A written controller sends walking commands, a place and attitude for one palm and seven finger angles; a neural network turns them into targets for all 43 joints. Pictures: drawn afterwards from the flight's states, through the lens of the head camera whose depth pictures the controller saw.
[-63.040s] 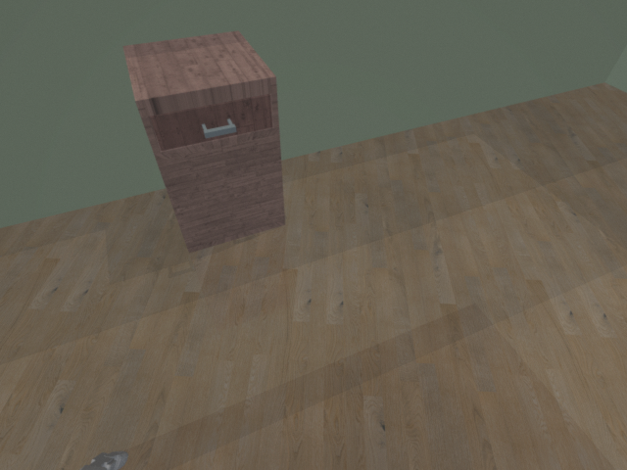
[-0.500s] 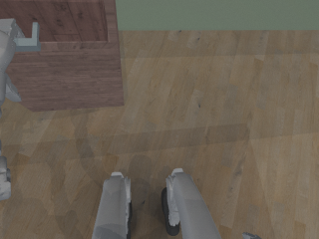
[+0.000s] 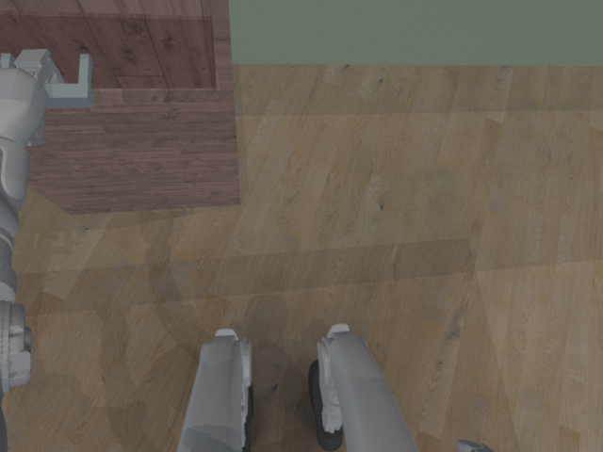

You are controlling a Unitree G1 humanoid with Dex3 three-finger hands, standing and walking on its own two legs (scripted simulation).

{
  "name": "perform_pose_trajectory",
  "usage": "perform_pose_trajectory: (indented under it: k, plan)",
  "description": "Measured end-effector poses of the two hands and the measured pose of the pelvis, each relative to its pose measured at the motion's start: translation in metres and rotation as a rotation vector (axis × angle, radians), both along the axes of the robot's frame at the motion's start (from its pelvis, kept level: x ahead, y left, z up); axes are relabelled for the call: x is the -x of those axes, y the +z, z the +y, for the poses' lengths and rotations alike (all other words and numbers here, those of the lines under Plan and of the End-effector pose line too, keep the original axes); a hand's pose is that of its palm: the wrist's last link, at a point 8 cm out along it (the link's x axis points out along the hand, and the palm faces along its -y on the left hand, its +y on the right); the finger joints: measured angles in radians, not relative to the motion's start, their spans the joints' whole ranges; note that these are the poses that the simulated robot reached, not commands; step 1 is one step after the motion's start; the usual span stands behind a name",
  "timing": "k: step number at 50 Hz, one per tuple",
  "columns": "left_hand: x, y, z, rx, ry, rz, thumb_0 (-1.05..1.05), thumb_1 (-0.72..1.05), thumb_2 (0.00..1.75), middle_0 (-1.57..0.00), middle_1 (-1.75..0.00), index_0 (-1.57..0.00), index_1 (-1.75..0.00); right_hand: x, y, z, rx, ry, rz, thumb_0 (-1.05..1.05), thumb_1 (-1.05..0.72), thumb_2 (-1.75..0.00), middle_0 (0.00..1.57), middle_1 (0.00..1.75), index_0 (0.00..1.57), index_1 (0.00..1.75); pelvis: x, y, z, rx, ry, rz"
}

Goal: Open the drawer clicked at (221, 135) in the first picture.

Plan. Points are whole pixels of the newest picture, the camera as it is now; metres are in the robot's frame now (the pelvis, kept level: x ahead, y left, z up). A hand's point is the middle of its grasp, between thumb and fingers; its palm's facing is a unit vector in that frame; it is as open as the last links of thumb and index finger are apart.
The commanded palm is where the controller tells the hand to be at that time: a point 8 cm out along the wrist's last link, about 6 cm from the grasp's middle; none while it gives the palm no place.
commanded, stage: close the thumb around the handle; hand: left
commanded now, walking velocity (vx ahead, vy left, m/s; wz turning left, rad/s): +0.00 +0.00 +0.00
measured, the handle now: (45, 80) +0.55 +0.32 -0.01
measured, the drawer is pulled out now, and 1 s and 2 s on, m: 0.00 0.05 0.13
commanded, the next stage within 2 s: pull the drawer open in 0.10 s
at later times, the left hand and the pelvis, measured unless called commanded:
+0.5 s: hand (28, 139) +0.48 +0.34 -0.03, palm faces -0.08 -0.04 -1.00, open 5.3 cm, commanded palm +0.48 +0.29 +0.02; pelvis +0.00 +0.00 +0.01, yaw +0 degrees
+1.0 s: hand (25, 170) +0.44 +0.33 -0.03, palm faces -0.06 -0.05 -1.00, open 5.3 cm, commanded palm +0.43 +0.29 +0.02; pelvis +0.02 +0.00 +0.02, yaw +1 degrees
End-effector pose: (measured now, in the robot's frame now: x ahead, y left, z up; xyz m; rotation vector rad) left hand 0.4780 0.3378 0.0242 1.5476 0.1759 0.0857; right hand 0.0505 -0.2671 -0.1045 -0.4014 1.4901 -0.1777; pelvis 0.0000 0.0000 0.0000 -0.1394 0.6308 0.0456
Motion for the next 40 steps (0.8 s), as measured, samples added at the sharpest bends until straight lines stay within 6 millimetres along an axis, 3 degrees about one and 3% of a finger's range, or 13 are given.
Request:
perform_pose_trajectory:
  k: [6, 24, 40]
  plan:
    - [-0.001, 0.0, 0.0, 0.003, 0.004, -0.003, 0.0, 0.81, 0.86, -0.35, -1.3, -0.4, -1.34, 0.001, 0.0, 0.001, 0.0, 0.002, 0.002, 0.0, -0.91, -0.9, 0.2, 0.3, 0.2, 0.3, 0.001, 0.0, 0.0, 0.0, 0.001, 0.0]
    - [0.011, 0.001, -0.002, 0.015, 0.011, 0.024, 0.01, 0.81, 0.83, -0.34, -1.34, -0.37, -1.34, 0.007, 0.006, 0.005, -0.015, -0.032, 0.017, 0.0, -0.91, -0.9, 0.2, 0.3, 0.2, 0.3, -0.001, 0.009, 0.003, -0.007, -0.013, -0.013]
    - [0.037, 0.0, -0.003, 0.028, -0.007, 0.0, 0.0, 0.81, 0.85, -0.35, -1.35, -0.37, -1.35, -0.038, 0.004, 0.007, -0.043, 0.014, -0.038, 0.0, -0.91, -0.9, 0.2, 0.3, 0.2, 0.3, -0.013, 0.018, 0.005, -0.021, -0.011, -0.023]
